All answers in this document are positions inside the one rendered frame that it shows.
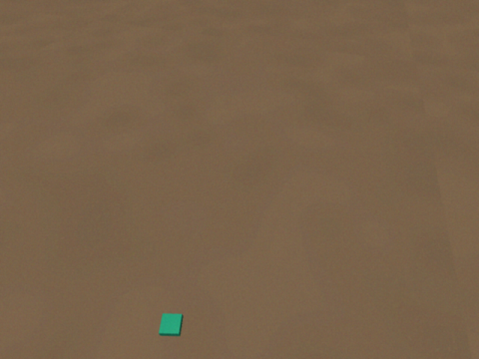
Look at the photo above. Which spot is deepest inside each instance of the small box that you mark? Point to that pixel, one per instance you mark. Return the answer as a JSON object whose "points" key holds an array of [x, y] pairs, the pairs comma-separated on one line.
{"points": [[171, 324]]}

